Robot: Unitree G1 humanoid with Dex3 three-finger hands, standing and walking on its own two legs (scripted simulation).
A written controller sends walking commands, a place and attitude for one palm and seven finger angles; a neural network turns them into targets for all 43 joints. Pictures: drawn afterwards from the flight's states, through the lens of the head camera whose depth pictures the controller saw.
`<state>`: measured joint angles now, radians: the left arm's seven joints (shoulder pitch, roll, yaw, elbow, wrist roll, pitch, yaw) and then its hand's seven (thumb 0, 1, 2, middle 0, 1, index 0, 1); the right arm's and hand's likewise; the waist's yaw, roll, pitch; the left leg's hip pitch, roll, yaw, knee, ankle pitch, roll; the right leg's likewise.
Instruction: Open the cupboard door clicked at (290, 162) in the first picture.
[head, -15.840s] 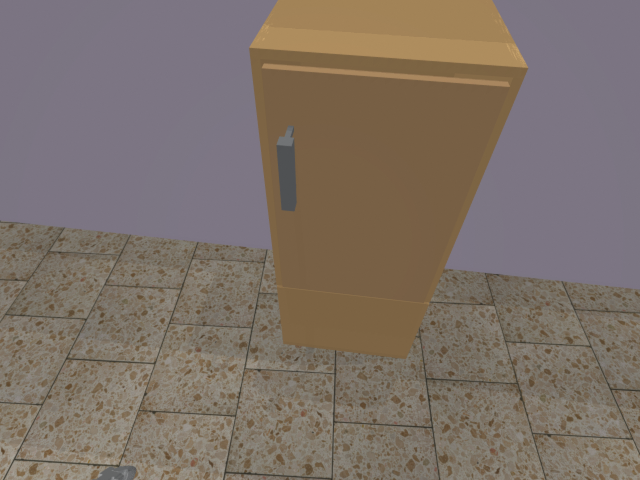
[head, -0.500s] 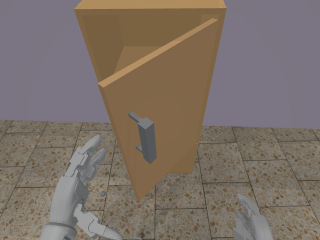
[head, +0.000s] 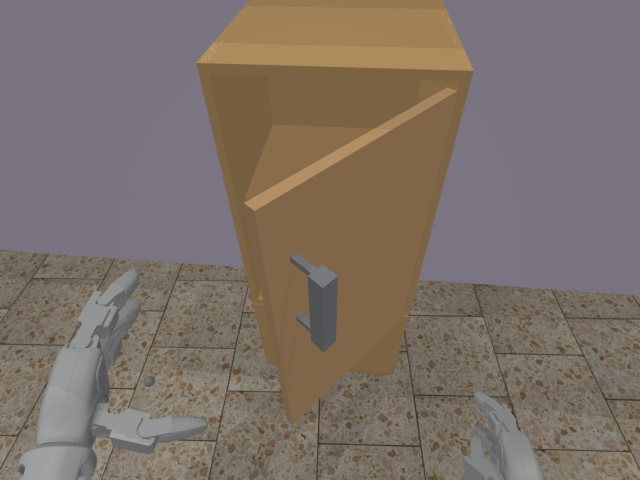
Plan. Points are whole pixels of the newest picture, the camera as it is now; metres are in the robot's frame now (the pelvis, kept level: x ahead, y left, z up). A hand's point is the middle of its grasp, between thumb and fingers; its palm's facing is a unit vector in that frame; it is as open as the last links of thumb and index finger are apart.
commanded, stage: draw the hand back to the body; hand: left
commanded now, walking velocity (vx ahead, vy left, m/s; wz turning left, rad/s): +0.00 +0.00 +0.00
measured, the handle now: (311, 302) +0.33 +0.05 +0.06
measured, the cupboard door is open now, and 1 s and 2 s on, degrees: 51 51 51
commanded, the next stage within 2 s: step back with the hand held close in 0.88 s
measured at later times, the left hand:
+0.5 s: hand (66, 315) +0.21 +0.26 +0.18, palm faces +0.44 -0.80 -0.40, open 9.1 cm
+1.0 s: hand (75, 320) +0.20 +0.25 +0.18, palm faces +0.46 -0.80 -0.39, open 7.4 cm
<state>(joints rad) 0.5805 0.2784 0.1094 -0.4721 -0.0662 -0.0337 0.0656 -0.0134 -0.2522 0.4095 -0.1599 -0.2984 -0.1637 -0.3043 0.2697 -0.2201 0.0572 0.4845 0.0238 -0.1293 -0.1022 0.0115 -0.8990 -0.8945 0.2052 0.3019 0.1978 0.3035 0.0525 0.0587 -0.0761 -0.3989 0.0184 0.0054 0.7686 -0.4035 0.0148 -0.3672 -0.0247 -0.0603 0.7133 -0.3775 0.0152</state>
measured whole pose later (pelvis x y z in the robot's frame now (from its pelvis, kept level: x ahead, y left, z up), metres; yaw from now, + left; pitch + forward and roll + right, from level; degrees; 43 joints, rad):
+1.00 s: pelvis +0.01 -0.01 +0.03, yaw -1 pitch -5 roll +0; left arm 0.44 0.32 0.33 -0.35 -0.06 -0.07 0.11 0.01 0.89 0.90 -0.21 -0.30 -0.21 -0.31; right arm 0.19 -0.23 0.02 0.66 0.00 -0.11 -0.08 0.01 -0.90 -0.89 0.21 0.30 0.20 0.30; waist 0.07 0.08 0.03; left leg -0.07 0.03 0.03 0.40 -0.24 0.00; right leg -0.06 -0.01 -0.04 0.37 -0.23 0.00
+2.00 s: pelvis -0.16 +0.02 +0.01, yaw +2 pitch -1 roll -4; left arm 0.46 0.42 0.46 -0.52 -0.02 -0.23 0.17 0.01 0.89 0.90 -0.21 -0.30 -0.21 -0.31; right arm 0.19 -0.18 -0.01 0.63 -0.01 -0.11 -0.07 0.01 -0.90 -0.89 0.21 0.30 0.20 0.30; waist 0.00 0.02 0.07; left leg -0.45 0.03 0.01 0.61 -0.15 0.06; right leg -0.51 0.08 0.04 1.10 -0.43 0.03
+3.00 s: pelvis -0.33 +0.01 +0.02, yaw -4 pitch -1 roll +0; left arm 0.52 0.37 0.39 -0.42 -0.02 -0.20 0.16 0.01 0.89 0.90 -0.21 -0.30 -0.21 -0.31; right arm 0.25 -0.22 0.01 0.66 0.00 -0.14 -0.08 0.01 -0.90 -0.89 0.21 0.30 0.20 0.30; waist 0.01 -0.02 0.01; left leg -0.19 0.01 0.05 0.47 -0.26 0.00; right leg -0.28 0.00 -0.06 0.46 -0.16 -0.03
